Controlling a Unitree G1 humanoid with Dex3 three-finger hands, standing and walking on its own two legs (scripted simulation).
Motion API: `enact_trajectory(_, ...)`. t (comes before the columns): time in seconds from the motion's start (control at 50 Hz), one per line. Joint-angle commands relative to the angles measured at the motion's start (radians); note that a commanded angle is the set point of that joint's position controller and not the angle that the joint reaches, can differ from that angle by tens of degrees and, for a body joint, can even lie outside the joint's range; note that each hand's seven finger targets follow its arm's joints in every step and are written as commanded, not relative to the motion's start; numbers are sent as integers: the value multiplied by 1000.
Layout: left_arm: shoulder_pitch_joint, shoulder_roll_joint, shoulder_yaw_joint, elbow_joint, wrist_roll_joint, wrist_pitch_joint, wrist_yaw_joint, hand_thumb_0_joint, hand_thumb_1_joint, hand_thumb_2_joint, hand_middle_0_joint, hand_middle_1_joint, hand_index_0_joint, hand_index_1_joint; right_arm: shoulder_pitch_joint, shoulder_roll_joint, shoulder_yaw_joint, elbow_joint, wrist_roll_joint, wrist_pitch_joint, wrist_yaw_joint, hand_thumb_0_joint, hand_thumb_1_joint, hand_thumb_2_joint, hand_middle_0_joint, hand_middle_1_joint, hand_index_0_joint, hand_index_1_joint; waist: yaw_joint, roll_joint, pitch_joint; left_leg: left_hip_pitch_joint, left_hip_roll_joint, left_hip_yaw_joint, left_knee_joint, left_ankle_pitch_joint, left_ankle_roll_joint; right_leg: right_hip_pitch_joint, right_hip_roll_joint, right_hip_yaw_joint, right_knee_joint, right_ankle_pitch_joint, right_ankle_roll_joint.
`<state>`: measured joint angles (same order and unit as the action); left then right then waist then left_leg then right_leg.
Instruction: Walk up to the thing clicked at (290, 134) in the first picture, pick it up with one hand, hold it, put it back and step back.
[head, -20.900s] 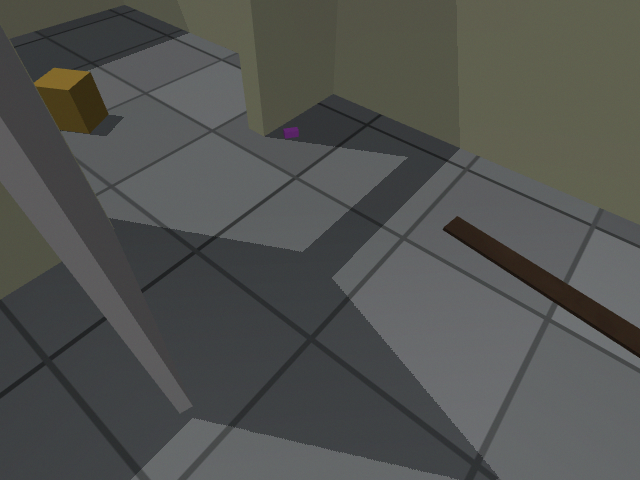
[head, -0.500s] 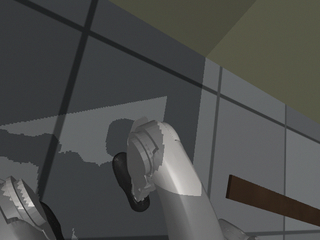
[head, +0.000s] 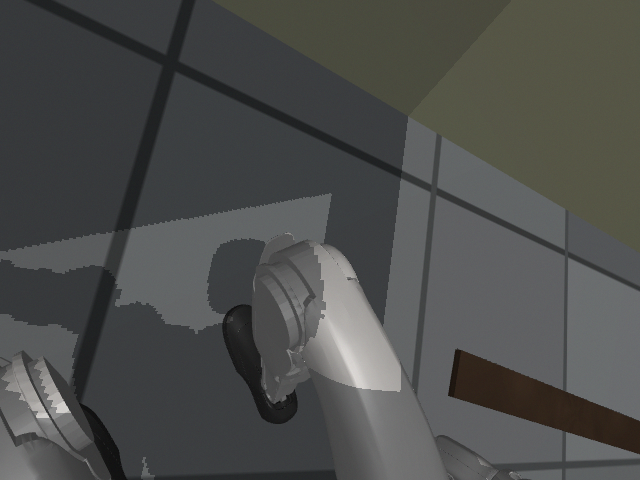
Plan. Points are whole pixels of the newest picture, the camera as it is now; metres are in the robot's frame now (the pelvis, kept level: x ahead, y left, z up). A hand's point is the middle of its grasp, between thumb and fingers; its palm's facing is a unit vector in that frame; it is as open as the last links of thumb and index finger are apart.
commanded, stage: settle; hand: left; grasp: from above
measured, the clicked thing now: out of the picture +0.45 +0.32 -0.29
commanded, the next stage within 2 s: lift in 0.86 s
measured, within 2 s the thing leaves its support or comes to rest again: leaves its support in 0.24 s
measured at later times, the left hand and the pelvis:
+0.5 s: hand out of the picture +0.44 +0.33 -0.20, palm faces -0.34 -0.23 -0.91, open 6.7 cm; pelvis +0.01 +0.00 +0.01, yaw +2 degrees
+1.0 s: hand out of the picture +0.44 +0.32 -0.13, palm faces -0.34 -0.22 -0.91, open 6.7 cm; pelvis +0.01 -0.01 +0.02, yaw +7 degrees
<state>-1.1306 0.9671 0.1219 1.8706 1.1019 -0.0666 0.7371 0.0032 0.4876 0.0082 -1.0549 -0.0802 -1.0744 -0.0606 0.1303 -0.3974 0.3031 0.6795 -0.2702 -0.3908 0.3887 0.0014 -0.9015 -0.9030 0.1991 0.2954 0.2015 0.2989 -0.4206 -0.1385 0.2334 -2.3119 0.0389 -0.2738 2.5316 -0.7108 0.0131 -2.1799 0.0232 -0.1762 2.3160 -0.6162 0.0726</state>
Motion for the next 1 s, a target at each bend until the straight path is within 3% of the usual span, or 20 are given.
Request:
enact_trajectory(0.0,-237,155,-2,-93,-10,7,20,0,1047,193,-1400,-187,-1425,-164,223,-333,-93,36,9,3,-5,0,-900,-902,200,300,200,300,-79,515,-614,467,23,84,-292,181,-25,348,46,-114,-185,215,-77)
enact_trajectory(0.16,-250,193,34,-211,-3,24,-6,0,1044,207,-1399,-171,-1415,-158,238,-309,-118,56,23,27,-12,0,-903,-903,200,300,200,300,-40,606,-740,529,20,107,-300,232,-28,389,50,-96,-182,261,-90)
enact_trajectory(0.24,-228,163,57,-242,1,43,-12,0,1024,189,-1384,-139,-1396,-130,235,-298,-151,74,32,39,-7,0,-900,-902,200,300,199,300,-17,637,-754,523,18,114,-311,221,-31,335,43,-91,-176,245,-96)
enact_trajectory(0.26,-215,125,35,-223,2,50,-28,0,1016,197,-1389,-130,-1396,-126,235,-292,-158,71,30,43,-4,0,-902,-903,200,300,199,300,-34,600,-720,495,16,121,-301,210,-25,328,45,-88,-175,240,-94)
enact_trajectory(0.34,-205,83,45,-385,-4,60,-68,0,1011,228,-1377,-164,-1383,-161,234,-280,-213,84,61,56,-5,0,-901,-903,200,300,199,300,49,699,-863,598,13,116,-354,250,-38,253,36,-85,-154,236,-110)
enact_trajectory(0.36,-136,26,21,-310,-9,73,-82,0,1001,211,-1380,-150,-1384,-150,247,-276,-222,89,69,69,-4,0,-904,-904,199,300,199,300,35,656,-831,561,11,126,-358,235,-33,270,43,-78,-170,230,-111)
enact_trajectory(0.4,-111,44,57,-323,2,84,-100,0,984,207,-1342,-168,-1355,-158,282,-260,-230,102,78,86,-6,0,-895,-900,200,300,199,300,53,599,-807,485,3,140,-352,220,-22,246,40,-67,-177,220,-107)
enact_trajectory(0.44,-140,-69,-1,-331,-17,89,-134,0,976,195,-1336,-170,-1350,-159,286,-254,-251,104,80,95,-8,0,-895,-900,200,300,199,300,27,545,-779,456,-2,155,-340,205,-11,230,40,-58,-194,210,-105)
enact_trajectory(0.48,-142,-46,12,-357,-22,86,-154,0,952,211,-1329,-178,-1338,-173,299,-251,-257,103,90,105,-20,0,-899,-902,200,300,199,300,38,498,-786,422,-8,161,-353,164,0,246,38,-41,-220,169,-103)
enact_trajectory(0.56,-201,-95,-34,-436,-19,68,-196,0,906,254,-1297,-205,-1299,-207,296,-231,-276,107,100,120,-41,0,-898,-902,200,300,199,300,58,504,-845,481,-14,161,-378,142,-6,234,28,-26,-215,135,-110)
enact_trajectory(0.64,-225,-106,-40,-421,-4,65,-192,0,884,243,-1290,-173,-1289,-179,277,-209,-280,94,104,140,-68,0,-893,-901,200,300,199,300,66,468,-833,460,-25,181,-395,113,-2,231,25,-7,-240,97,-111)
enact_trajectory(0.7,-255,-29,15,-474,10,68,-180,0,882,241,-1275,-184,-1277,-186,286,-206,-286,111,102,145,-91,0,-890,-899,200,300,200,300,106,489,-904,510,-26,198,-397,130,-2,234,17,3,-244,101,-112)
enact_trajectory(0.72,-233,-83,-17,-415,8,77,-184,0,877,260,-1285,-175,-1281,-184,254,-191,-284,93,103,148,-93,0,-892,-900,200,300,199,300,98,477,-890,498,-26,202,-395,127,-2,233,17,11,-242,94,-115)
enact_trajectory(0.76,-237,-50,16,-458,12,79,-177,0,897,270,-1296,-175,-1292,-183,272,-195,-288,100,105,154,-101,0,-889,-899,200,300,200,300,117,479,-938,502,-29,217,-390,169,2,266,15,12,-247,138,-110)
enact_trajectory(0.82,-214,-83,3,-397,-3,96,-187,0,924,305,-1327,-170,-1315,-186,263,-176,-292,104,105,165,-111,0,-888,-898,200,300,200,300,107,421,-911,438,-31,235,-384,159,11,298,19,34,-268,123,-104)
enact_trajectory(0.86,-228,-68,17,-443,-9,100,-196,0,928,313,-1333,-159,-1318,-177,270,-174,-296,108,109,169,-118,0,-886,-897,200,300,200,300,132,432,-980,465,-32,240,-379,193,11,319,13,33,-261,156,-103)
enact_trajectory(0.88,-207,-101,-3,-408,-14,104,-208,0,983,233,-1350,-224,-1374,-201,270,-167,-298,108,109,172,-118,0,-920,-910,199,300,199,300,123,415,-962,455,-31,245,-377,198,13,335,15,40,-263,164,-102)
enact_trajectory(0.9,-191,-106,-8,-396,-24,104,-219,0,903,236,-1270,-144,-1294,-121,266,-165,-303,110,110,173,-120,0,-872,-890,201,300,200,300,120,388,-923,418,-33,244,-381,175,17,334,18,48,-276,132,-101)
enact_trajectory(0.96,-217,-66,15,-504,-39,103,-244,0,918,115,-1298,-171,-1322,-147,275,-164,-317,106,121,180,-130,0,-915,-908,199,300,199,300,156,410,-1020,461,-37,252,-400,180,17,372,11,51,-289,128,-101)
enact_trajectory(0.98,-192,-102,-6,-500,-42,107,-258,0,838,186,-1218,-91,-1242,-72,272,-160,-325,106,128,186,-131,0,-872,-891,201,300,200,300,159,420,-1037,490,-35,250,-412,190,13,375,12,48,-287,138,-105)
